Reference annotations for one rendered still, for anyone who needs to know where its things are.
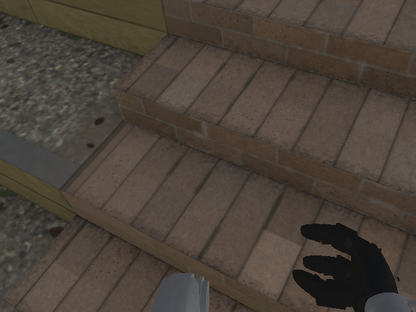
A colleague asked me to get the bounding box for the left robot thigh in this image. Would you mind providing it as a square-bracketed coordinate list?
[150, 273, 209, 312]

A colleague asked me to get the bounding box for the robot right forearm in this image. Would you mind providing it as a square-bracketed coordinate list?
[365, 292, 413, 312]

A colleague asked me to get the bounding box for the robot right hand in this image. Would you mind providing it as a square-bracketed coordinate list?
[292, 223, 400, 312]

